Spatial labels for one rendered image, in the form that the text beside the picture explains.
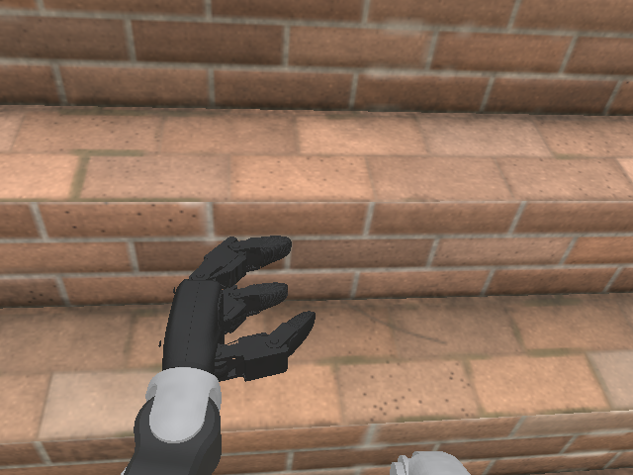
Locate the robot left forearm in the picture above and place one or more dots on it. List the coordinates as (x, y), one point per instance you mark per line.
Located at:
(178, 429)

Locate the left robot hand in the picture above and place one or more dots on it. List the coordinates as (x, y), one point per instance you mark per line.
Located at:
(202, 313)

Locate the right robot thigh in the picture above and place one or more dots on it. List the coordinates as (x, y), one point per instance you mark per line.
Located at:
(428, 463)

